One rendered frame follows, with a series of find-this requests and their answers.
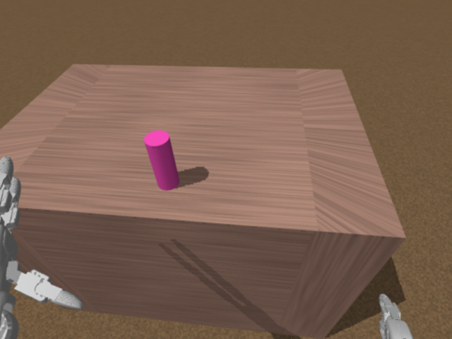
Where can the left robot arm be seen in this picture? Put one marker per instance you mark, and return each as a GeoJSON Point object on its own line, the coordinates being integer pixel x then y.
{"type": "Point", "coordinates": [9, 327]}

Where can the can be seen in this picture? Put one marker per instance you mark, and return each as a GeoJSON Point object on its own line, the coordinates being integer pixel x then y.
{"type": "Point", "coordinates": [162, 160]}

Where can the right robot hand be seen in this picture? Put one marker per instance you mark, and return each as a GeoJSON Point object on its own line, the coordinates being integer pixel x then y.
{"type": "Point", "coordinates": [391, 326]}

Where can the left robot hand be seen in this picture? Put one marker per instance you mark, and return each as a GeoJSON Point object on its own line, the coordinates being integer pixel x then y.
{"type": "Point", "coordinates": [33, 284]}

